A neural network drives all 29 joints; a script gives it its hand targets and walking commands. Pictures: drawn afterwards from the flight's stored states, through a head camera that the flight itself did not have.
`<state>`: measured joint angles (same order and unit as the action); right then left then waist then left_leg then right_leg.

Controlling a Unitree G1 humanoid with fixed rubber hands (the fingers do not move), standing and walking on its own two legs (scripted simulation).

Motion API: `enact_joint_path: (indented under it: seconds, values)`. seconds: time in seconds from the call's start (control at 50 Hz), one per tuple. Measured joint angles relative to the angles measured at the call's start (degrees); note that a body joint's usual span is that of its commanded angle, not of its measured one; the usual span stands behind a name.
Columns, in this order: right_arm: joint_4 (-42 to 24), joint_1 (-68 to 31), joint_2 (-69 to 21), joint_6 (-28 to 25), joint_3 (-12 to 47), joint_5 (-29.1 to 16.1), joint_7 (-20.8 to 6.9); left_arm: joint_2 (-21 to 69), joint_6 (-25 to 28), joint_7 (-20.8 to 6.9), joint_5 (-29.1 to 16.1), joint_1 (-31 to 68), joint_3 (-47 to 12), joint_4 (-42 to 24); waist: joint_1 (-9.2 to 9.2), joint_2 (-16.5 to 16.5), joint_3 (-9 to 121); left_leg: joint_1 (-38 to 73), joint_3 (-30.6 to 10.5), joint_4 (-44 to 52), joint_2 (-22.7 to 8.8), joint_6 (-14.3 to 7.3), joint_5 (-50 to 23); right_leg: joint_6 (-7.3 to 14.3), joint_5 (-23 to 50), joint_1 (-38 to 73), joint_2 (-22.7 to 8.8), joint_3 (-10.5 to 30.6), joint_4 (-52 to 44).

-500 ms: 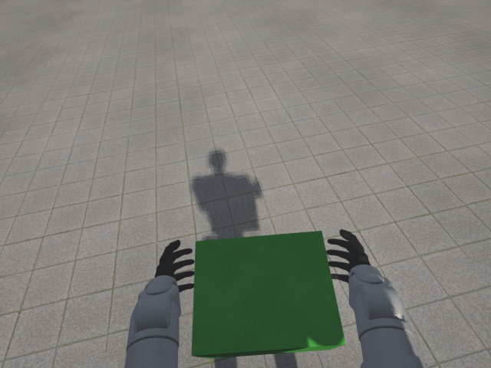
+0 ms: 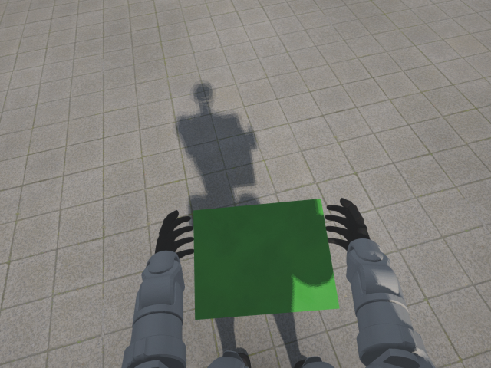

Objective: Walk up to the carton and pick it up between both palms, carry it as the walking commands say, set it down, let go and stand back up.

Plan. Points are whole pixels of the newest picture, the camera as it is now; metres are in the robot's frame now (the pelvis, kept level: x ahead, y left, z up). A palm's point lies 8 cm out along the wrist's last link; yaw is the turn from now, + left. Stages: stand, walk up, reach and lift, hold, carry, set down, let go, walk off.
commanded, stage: set down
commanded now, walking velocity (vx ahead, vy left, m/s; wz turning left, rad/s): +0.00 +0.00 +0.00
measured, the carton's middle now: (262, 259) +0.33 +0.01 -0.14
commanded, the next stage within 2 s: none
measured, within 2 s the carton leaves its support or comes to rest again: neither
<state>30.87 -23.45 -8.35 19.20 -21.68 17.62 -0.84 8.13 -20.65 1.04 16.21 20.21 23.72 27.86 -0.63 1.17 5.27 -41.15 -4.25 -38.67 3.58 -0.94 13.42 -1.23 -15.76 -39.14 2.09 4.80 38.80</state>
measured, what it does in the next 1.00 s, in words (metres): lowers itself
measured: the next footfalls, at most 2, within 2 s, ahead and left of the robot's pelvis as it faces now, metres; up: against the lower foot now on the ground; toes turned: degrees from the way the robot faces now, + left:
none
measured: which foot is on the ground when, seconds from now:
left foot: down 0.00-1.00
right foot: down 0.00-1.00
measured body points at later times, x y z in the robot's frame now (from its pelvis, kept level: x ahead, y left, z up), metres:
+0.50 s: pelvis -0.03 +0.00 -0.08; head +0.15 -0.01 +0.34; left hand +0.35 +0.17 -0.15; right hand +0.38 -0.16 -0.14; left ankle +0.04 +0.10 -0.71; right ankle +0.02 -0.13 -0.71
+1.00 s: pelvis -0.04 -0.01 -0.15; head +0.17 -0.02 +0.25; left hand +0.38 +0.18 -0.23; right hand +0.41 -0.15 -0.23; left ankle +0.04 +0.10 -0.71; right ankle +0.02 -0.13 -0.71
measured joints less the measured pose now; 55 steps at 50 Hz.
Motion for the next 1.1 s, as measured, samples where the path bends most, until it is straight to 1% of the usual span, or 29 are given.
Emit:
enact_joint_path:
  seconds: [0.06,0.12,0.16,0.24,0.3,0.38,0.46,0.5,0.56,0.6,0.64,0.68,0.76,0.84,0.9,0.98,1.04,1.1]
  values:
    - [1.37,-3.13,1.06,-0.91,-1.09,0.09,-0.61,0.2,0.94,0.6,-0.57,2.7,0.95,0.85,0.34,0.13,-0.19,-5.14,0.12,-3.39,0.42,-0.16,0.48,-0.34,-0.7,-5.16,-0.05,0.09,3.61]
    - [1.95,-5.6,2.11,-1.09,-1.25,-0.49,-0.82,0.2,1.05,1.4,-0.84,4.92,1.1,0.78,0.16,-0.44,0.3,-10.03,0.56,-6.42,0.6,-0.16,0.99,-0.74,-1.34,-10.29,0.13,0.57,7.01]
    - [2.66,-7.4,2.43,-1.47,-1.98,-0.63,-1.03,0.22,1.31,1.57,-0.57,6.34,1.62,0.84,0.01,-0.55,0.57,-12.85,0.74,-8.23,0.6,-0.25,1.3,-0.4,-1.61,-13.16,0.39,0.76,8.84]
    - [3.93,-10.67,2.77,-1.31,-2.91,-0.37,-1.66,-0.05,0.86,2.6,-0.61,9.16,2.92,1.14,0.43,-0.62,0.88,-17.73,0.68,-11.44,0.74,0.06,1.9,-0.56,-2.38,-18.05,0.66,0.72,12.24]
    - [3.86,-12.23,3.0,-1.18,-3.16,-0.23,-1.58,0.22,1.07,2.36,0.06,10.68,4.02,1.07,0.14,-0.3,1.9,-21.68,0.72,-14.09,0.67,0.2,2.65,-0.76,-2.99,-21.97,1.04,0.77,14.74]
    - [3.73,-13.46,3.24,-0.72,-2.71,0.25,-1.42,0.0,1.3,2.33,-0.42,11.73,4.8,1.52,-0.06,-0.2,3.47,-26.6,0.92,-17.16,0.61,0.36,3.56,-0.79,-3.88,-27.03,1.46,0.92,17.96]
    - [3.43,-13.96,3.24,-0.63,-1.69,-0.25,0.7,-0.49,1.27,3.24,-1.47,12.41,4.01,1.72,-0.61,-0.49,5.4,-31.58,1.04,-20.55,0.47,0.63,4.74,-0.67,-4.95,-32.1,1.97,0.95,21.41]
    - [3.7,-14.32,3.24,-0.5,-1.23,-0.86,2.59,-0.61,1.32,3.83,-1.94,12.84,3.73,2.36,-0.91,-0.69,6.21,-33.69,0.99,-22.14,0.51,0.78,5.31,-0.63,-5.53,-34.24,2.12,0.87,23.07]
    - [5.78,-16.09,2.8,-0.83,-1.72,-0.97,5.08,-0.95,0.78,4.79,-2.69,13.47,3.69,2.7,-0.59,-0.88,7.12,-36.52,0.75,-24.51,0.73,1.06,6.15,-0.4,-6.56,-37.08,2.21,0.56,25.64]
    - [6.54,-16.51,3.08,-1.39,-1.23,-1.81,6.72,-1.11,0.82,5.39,-2.86,13.98,3.15,3.01,-0.67,-0.87,8.25,-38.81,0.45,-26.11,0.74,1.29,6.7,-0.32,-7.07,-39.27,2.41,0.24,27.09]
    - [6.65,-17.0,3.67,-1.77,-0.85,-2.58,6.83,-1.28,1.73,5.67,-2.78,14.44,2.7,3.61,-0.92,-0.66,9.04,-40.85,0.23,-27.63,0.75,1.47,7.19,-0.23,-7.51,-41.24,2.61,0.02,28.48]
    - [7.35,-18.09,3.91,-1.88,-1.41,-1.88,5.76,-1.89,2.22,5.28,-2.76,15.46,3.14,4.73,-0.83,-0.92,9.5,-42.55,0.31,-28.97,0.78,1.61,7.62,-0.13,-7.97,-43.08,2.77,0.08,30.03]
    - [8.38,-19.41,4.7,-1.8,-1.14,-2.12,4.3,-3.06,2.41,4.39,-2.8,16.99,3.89,6.1,-0.79,-1.01,9.93,-45.56,0.14,-31.33,0.71,2.0,8.34,0.0,-8.6,-46.16,3.22,-0.07,32.38]
    - [8.76,-19.81,5.8,-1.99,-0.19,-4.04,3.46,-4.04,3.02,3.8,-4.0,17.65,3.66,7.08,-1.29,-1.17,10.08,-48.44,0.17,-33.35,0.81,2.17,8.84,0.07,-9.1,-49.15,3.44,-0.06,34.56]
    - [9.1,-20.34,6.45,-2.85,1.16,-5.12,4.04,-4.67,3.39,5.0,-5.84,18.17,2.64,7.03,-1.65,-1.25,10.75,-51.19,0.23,-35.58,0.99,2.31,9.46,0.04,-9.77,-51.94,3.58,-0.07,36.92]
    - [10.67,-22.7,6.21,-3.56,0.12,-4.49,5.03,-5.83,3.91,5.18,-6.19,20.46,2.88,8.81,-1.38,-1.04,10.7,-54.54,0.04,-38.75,1.41,2.49,10.19,-0.03,-10.7,-55.19,3.59,-0.37,40.16]
    - [10.99,-23.76,7.28,-3.32,0.74,-5.15,5.54,-5.96,3.84,6.03,-6.62,22.11,2.47,9.66,-1.73,-1.24,10.43,-56.95,0.13,-41.18,1.56,2.5,10.79,-0.2,-11.32,-57.55,3.77,-0.37,42.54]
    - [10.78,-24.67,7.71,-3.05,1.72,-6.16,7.28,-5.82,3.8,6.83,-6.89,22.51,1.81,9.02,-1.93,-1.42,10.53,-59.23,0.27,-43.47,1.62,2.47,11.43,-0.44,-11.88,-59.8,4.04,-0.31,44.7]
